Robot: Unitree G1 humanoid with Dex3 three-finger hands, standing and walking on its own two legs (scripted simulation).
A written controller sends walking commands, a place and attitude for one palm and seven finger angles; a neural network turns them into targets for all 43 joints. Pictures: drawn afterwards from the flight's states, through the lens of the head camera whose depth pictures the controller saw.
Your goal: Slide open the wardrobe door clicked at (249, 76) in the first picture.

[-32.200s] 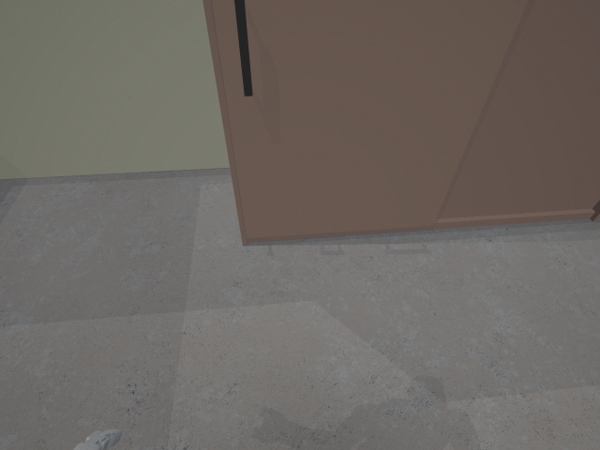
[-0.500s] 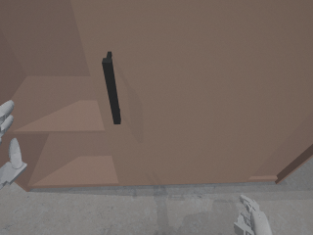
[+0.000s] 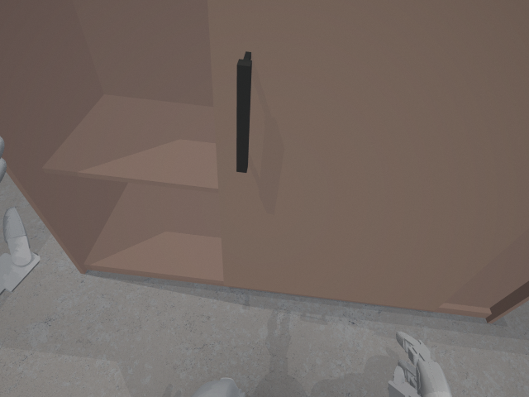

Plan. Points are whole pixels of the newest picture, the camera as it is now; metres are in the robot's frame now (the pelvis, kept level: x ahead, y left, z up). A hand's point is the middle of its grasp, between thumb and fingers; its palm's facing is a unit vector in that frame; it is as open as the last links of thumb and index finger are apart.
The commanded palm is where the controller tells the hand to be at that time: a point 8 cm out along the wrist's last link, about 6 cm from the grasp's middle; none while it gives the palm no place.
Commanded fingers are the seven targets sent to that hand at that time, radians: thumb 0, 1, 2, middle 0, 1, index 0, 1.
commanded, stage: step back with the hand held close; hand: left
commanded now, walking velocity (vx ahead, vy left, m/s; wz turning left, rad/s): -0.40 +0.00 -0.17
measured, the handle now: (244, 117) +0.60 +0.10 +0.10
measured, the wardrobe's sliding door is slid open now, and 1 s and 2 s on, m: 0.57 0.57 0.57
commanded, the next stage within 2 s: stop stepping back and stand still in 0.10 s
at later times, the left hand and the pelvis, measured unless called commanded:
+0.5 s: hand out of the picture +0.15 +0.27 +0.19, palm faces +0.31 -0.85 -0.43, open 7.5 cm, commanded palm +0.10 +0.31 +0.20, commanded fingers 0.00 0.90 0.90 -0.20 -0.30 -0.20 -0.30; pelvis -0.08 +0.03 +0.01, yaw -9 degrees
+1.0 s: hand out of the picture +0.14 +0.28 +0.18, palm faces +0.32 -0.84 -0.44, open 7.4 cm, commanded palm +0.11 +0.31 +0.20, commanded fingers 0.00 0.90 0.90 -0.20 -0.30 -0.20 -0.30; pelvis -0.08 +0.04 +0.02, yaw -11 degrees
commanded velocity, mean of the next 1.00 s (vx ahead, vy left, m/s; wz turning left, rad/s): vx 0.03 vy -0.02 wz -0.02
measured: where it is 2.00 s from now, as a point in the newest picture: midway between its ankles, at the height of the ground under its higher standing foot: outside the picture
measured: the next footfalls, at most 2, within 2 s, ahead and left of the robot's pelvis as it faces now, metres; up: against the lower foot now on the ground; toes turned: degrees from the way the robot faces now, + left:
left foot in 0.12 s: +0.00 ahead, +0.16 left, +0.00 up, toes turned -7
right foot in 0.44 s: -0.07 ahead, -0.05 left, +0.00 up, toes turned -7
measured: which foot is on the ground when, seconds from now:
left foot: up 0.00-0.10, down 0.12-1.00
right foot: down 0.00-0.12, up 0.14-0.42, down 0.44-1.00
